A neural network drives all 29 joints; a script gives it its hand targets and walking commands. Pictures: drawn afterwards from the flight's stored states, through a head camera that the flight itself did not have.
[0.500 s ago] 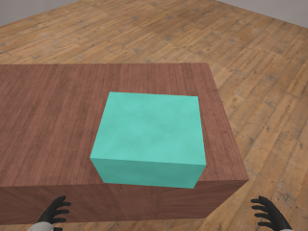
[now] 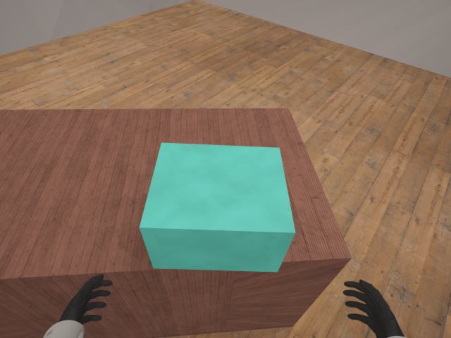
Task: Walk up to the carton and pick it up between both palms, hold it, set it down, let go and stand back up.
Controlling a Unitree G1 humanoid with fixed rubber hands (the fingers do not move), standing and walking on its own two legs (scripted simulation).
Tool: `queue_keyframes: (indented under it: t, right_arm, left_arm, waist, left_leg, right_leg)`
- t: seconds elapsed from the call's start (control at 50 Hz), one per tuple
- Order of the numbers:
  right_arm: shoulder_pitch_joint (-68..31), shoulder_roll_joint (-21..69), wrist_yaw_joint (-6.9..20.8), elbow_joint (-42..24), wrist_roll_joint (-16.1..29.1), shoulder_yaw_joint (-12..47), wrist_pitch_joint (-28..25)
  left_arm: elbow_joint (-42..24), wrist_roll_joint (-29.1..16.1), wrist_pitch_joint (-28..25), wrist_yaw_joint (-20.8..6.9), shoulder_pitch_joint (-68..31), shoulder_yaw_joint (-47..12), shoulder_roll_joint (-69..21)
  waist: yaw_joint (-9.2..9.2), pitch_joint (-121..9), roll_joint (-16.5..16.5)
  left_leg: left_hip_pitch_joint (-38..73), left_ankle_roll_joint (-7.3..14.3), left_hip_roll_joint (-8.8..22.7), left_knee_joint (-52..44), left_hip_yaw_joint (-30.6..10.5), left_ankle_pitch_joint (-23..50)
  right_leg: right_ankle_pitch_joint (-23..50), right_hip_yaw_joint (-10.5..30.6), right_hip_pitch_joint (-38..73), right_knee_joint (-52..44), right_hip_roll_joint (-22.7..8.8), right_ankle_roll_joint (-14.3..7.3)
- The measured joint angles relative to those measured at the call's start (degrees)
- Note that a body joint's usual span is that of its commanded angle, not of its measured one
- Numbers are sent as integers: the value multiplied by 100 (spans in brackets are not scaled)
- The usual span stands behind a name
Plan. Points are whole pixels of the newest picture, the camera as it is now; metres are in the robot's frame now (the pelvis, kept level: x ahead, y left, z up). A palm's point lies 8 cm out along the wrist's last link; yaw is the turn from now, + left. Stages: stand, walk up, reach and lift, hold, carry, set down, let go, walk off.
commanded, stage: reach and lift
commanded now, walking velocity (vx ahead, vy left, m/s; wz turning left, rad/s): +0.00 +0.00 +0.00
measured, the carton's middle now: (218, 206) +0.44 +0.02 -0.05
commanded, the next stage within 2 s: none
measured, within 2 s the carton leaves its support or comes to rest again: neither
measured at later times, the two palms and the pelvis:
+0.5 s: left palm (79, 292) +0.23 +0.26 -0.01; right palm (374, 291) +0.23 -0.25 -0.02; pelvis +0.03 -0.01 +0.01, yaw +0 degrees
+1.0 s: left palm (76, 288) +0.24 +0.27 +0.00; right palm (369, 276) +0.25 -0.24 +0.00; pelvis +0.04 -0.01 +0.01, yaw +0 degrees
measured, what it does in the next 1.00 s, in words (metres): stands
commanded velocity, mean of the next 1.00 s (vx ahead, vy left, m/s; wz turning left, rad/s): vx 0.00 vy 0.00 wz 0.00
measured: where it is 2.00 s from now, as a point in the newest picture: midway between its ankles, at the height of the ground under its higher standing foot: outside the picture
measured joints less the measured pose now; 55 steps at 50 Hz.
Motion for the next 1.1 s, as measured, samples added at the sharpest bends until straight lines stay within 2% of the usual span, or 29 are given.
queue_keyframes:
  t: [0.12,0.2,0.32,0.4,0.52,0.64,0.82,1.1]
  right_arm:
    - [1,0,117,-177,152,-1,47]
    - [2,3,6,-133,213,-3,46]
    - [17,112,-285,-283,428,-4,-321]
    - [18,144,-408,-282,626,-4,-709]
    - [18,144,-505,-167,990,11,-1195]
    - [17,144,-528,-229,1230,160,-1471]
    - [17,143,-514,-282,1299,199,-1546]
    - [-351,143,-501,-390,1286,199,-1059]
  left_arm:
    - [-36,-131,-387,62,1,-1,-1]
    - [81,-374,-664,62,1,-1,-1]
    - [270,-760,-1427,-19,82,-2,-1]
    - [332,-833,-2036,-101,87,-4,-1]
    - [534,-858,-2809,-304,117,-3,-1]
    - [711,-1069,-3370,-453,124,-2,-1]
    - [787,-1367,-3712,-455,123,-3,-1]
    - [781,-1749,-3573,-384,67,-4,-1]
  waist:
    - [220,-127,46]
    - [327,-139,82]
    - [297,-139,87]
    - [274,-139,109]
    - [217,-139,212]
    - [247,-152,220]
    - [330,-231,176]
    - [114,-326,186]
  left_leg:
    - [5,4,0,-83,16,3]
    - [24,4,0,-194,21,34]
    - [25,4,1,-331,24,51]
    - [26,4,1,-392,16,47]
    - [61,4,0,-414,-26,21]
    - [70,4,0,-414,-30,17]
    - [70,4,1,-414,-34,16]
    - [71,4,0,-414,-36,-75]
  right_leg:
    - [5,15,-12,-60,5,0]
    - [10,15,-15,-129,11,0]
    - [-7,13,-38,-216,16,20]
    - [-18,1,-30,-279,20,22]
    - [-17,-43,61,-383,25,32]
    - [-18,-45,73,-387,26,39]
    - [-17,-45,74,-387,28,39]
    - [-106,-44,70,-379,29,40]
